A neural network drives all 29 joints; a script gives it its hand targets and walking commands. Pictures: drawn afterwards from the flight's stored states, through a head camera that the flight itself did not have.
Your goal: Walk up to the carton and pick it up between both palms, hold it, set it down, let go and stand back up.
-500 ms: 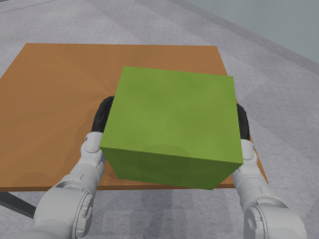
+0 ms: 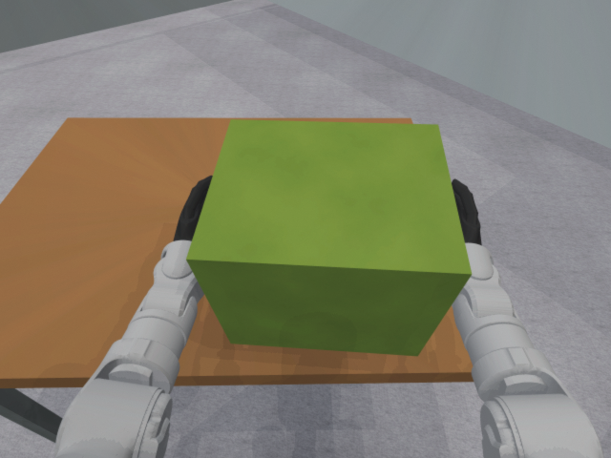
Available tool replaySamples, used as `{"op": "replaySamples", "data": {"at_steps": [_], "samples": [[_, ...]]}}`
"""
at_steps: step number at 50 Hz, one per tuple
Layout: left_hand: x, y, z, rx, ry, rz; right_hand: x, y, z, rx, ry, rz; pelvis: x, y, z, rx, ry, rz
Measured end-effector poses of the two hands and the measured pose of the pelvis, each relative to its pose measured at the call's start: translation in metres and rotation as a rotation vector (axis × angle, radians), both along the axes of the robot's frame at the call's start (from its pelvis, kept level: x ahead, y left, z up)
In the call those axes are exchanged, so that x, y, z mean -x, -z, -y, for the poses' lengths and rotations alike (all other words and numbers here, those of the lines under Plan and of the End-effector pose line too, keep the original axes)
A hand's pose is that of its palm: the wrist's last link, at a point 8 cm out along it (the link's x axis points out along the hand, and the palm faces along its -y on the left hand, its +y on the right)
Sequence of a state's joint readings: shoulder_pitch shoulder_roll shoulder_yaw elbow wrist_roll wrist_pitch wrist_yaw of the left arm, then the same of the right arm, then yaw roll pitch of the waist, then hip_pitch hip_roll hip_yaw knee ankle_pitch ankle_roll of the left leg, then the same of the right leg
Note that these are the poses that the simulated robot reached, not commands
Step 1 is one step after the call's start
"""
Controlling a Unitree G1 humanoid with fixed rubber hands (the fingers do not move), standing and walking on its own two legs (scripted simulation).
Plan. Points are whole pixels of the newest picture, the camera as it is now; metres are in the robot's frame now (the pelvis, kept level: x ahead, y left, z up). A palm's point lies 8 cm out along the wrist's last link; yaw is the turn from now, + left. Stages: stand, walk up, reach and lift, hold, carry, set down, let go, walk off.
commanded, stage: reach and lift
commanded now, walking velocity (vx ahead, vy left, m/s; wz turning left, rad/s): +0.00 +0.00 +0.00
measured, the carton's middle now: (327, 241) +0.40 -0.05 +0.08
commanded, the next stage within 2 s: hold in 1.48 s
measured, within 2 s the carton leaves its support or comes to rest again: neither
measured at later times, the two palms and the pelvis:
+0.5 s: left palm (158, 240) +0.35 +0.15 +0.15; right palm (468, 235) +0.34 -0.21 +0.14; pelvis -0.02 -0.01 +0.01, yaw +0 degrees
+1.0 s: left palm (149, 202) +0.38 +0.16 +0.18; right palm (457, 202) +0.38 -0.21 +0.16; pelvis +0.01 -0.01 +0.01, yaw +0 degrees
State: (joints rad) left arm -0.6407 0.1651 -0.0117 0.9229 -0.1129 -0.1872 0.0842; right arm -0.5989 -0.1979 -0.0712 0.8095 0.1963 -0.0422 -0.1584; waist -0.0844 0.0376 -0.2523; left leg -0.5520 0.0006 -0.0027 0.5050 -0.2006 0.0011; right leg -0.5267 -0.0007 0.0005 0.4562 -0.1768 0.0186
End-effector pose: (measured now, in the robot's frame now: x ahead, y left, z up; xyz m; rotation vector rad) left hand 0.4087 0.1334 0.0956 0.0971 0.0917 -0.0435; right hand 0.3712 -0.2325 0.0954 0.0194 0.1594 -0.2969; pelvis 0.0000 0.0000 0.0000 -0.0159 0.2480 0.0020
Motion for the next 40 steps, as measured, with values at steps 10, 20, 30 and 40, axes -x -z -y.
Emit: {"op": "replaySamples", "data": {"at_steps": [10, 20, 30, 40], "samples": [[0.025, -0.046, -0.012, -0.003, -0.041, -0.023, 0.010, -0.039, -0.010, 0.008, -0.045, -0.024, 0.001, -0.006, 0.001, -0.002, -0.002, 0.131], [0.050, -0.056, -0.019, 0.034, -0.053, -0.083, 0.031, -0.052, -0.017, 0.035, -0.071, -0.076, 0.014, -0.008, 0.007, -0.010, -0.003, 0.216], [0.053, -0.051, -0.019, 0.043, -0.076, -0.136, 0.027, -0.042, -0.017, 0.036, -0.093, -0.125, 0.017, -0.009, 0.015, -0.020, -0.001, 0.218], [0.034, -0.058, -0.020, 0.051, -0.086, -0.140, 0.008, -0.045, -0.018, 0.033, -0.096, -0.129, 0.004, -0.011, 0.014, -0.020, -0.001, 0.193]]}}
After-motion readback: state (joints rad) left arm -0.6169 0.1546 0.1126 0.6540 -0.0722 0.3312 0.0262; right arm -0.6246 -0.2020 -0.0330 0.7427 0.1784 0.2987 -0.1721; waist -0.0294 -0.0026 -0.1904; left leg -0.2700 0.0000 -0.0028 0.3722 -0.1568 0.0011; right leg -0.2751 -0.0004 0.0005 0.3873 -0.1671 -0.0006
